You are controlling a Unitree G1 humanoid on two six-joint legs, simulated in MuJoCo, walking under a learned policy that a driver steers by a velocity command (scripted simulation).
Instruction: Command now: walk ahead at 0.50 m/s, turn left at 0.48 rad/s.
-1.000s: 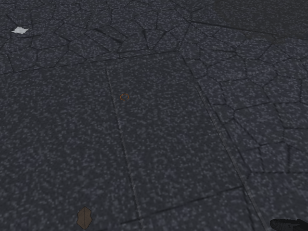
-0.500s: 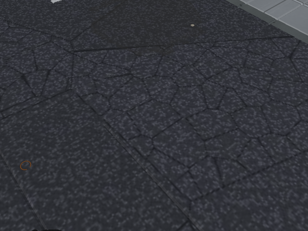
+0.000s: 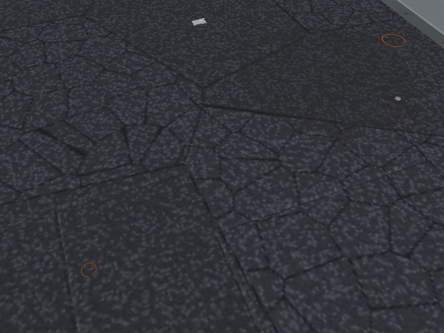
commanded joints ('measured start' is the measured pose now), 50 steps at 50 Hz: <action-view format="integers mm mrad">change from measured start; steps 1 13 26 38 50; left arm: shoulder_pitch -23 -171 -346 64 -62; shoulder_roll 166 146 83 195 159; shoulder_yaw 43 10 -17 32 6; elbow -42 -138 -162 -118 -110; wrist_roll -15 -25 -32 -33 -21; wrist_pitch -1 -65 -13 4 37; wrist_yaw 10 0 -35 -44 3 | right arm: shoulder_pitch -117 130 188 124 -4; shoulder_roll -35 -147 -157 -152 -70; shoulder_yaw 3 -51 -30 -4 12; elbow -103 -106 -44 -103 -125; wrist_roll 0 1 -19 4 -27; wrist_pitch -10 -38 -58 -96 -54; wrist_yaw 20 2 -28 -13 -36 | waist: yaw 7 -106 -149 56 -20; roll -71 -28 19 -182 -120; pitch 94 -109 37 -251 -112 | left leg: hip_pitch -25 747 590 -104 244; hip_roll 11 130 64 -119 -79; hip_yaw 27 -456 -72 -94 17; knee -91 -500 -621 599 -116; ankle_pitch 0 -195 -17 -499 47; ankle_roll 27 313 202 14 -66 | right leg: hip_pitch -13 -784 -643 289 -239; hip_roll -315 -119 -112 -316 -117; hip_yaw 57 309 230 891 334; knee -87 1009 376 91 88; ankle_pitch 323 -116 438 -71 704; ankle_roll -136 10 27 -320 -176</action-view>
